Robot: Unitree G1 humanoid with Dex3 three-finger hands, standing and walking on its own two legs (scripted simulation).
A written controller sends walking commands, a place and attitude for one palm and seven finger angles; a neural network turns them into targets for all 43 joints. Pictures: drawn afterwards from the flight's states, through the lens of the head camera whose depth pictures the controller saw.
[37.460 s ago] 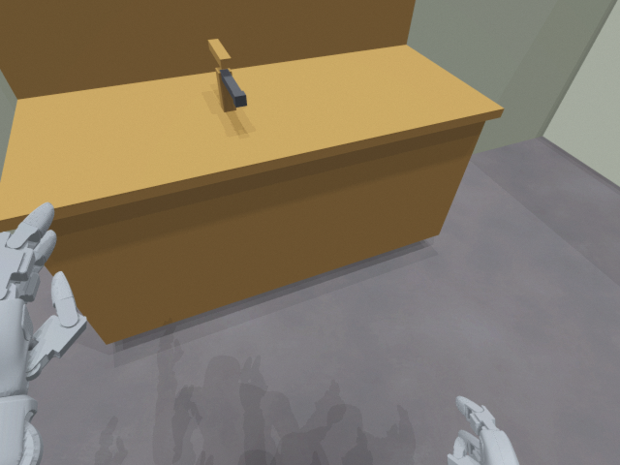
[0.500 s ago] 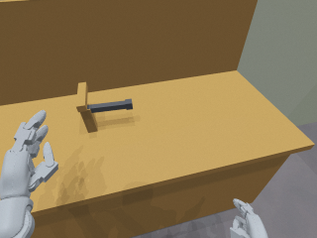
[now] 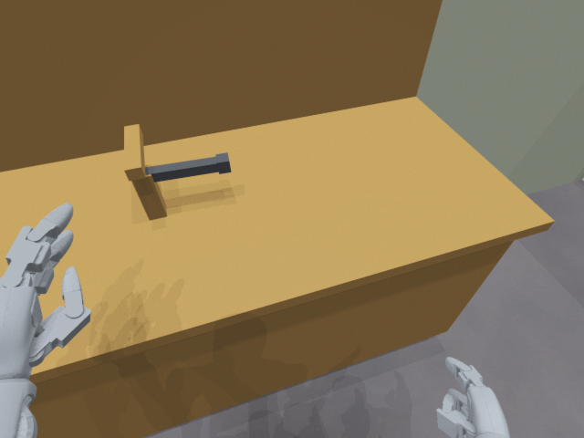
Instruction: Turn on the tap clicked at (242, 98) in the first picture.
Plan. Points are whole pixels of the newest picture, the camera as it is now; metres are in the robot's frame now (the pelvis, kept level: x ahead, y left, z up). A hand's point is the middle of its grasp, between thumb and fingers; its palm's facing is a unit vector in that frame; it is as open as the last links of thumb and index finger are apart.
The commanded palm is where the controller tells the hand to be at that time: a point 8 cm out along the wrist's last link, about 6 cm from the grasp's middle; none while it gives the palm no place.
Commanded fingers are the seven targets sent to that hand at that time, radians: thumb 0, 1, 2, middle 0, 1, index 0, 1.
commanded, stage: step back with the hand held close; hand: left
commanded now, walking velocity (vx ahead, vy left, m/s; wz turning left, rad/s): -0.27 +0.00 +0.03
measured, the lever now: (223, 163) +0.59 +0.19 +0.03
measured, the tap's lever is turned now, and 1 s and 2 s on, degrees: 86 86 86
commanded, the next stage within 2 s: stop stepping back and stand still in 0.86 s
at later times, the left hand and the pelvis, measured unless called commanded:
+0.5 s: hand (23, 372) +0.14 +0.26 +0.15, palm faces +0.38 -0.84 -0.39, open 7.4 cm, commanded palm +0.08 +0.30 +0.18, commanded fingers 0.00 0.90 0.90 -0.20 -0.30 -0.20 -0.30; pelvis -0.07 +0.02 -0.01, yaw +2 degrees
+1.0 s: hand out of the picture +0.03 +0.26 +0.17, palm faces +0.38 -0.85 -0.37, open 7.4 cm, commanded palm -0.02 +0.30 +0.18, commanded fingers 0.00 0.90 0.90 -0.20 -0.30 -0.20 -0.30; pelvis -0.18 +0.02 +0.00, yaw +0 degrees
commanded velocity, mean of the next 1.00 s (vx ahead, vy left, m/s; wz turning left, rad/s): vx -0.31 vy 0.00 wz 0.00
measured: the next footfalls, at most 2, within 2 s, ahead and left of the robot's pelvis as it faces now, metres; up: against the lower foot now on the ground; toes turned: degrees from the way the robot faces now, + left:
right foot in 0.34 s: -0.04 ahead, -0.10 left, +0.00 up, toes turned +7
right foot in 1.02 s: -0.19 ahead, -0.09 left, +0.00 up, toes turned -1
